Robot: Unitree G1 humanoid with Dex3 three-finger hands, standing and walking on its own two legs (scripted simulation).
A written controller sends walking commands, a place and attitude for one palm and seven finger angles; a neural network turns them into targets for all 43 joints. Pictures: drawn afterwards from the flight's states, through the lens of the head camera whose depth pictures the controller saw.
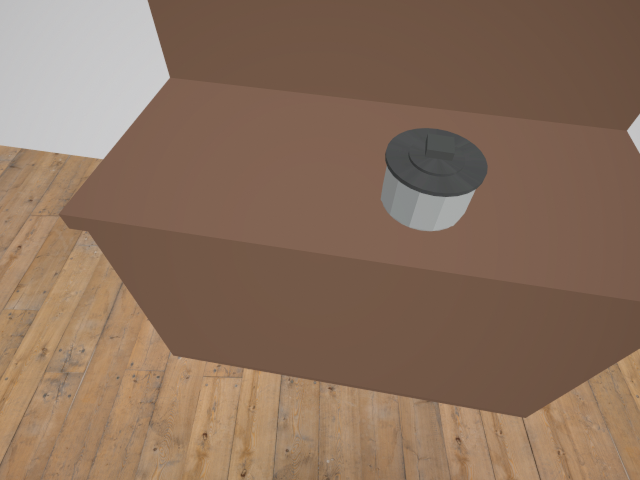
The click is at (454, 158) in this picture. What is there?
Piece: lid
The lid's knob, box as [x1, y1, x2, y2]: [425, 134, 454, 160]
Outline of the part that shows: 428,134 426,138 425,156 451,160 454,153 453,137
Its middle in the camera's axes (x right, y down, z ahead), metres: +0.20 -0.15 +0.64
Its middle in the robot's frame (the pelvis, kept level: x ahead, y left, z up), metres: +0.61 -0.16 +0.07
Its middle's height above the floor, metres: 0.85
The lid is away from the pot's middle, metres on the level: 0.00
